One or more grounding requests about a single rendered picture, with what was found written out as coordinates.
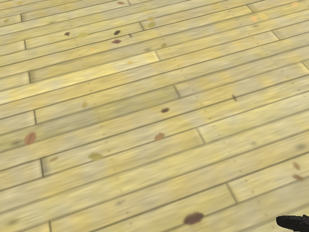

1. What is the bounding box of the robot right hand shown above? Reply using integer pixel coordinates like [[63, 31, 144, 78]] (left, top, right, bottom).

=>
[[276, 215, 309, 232]]

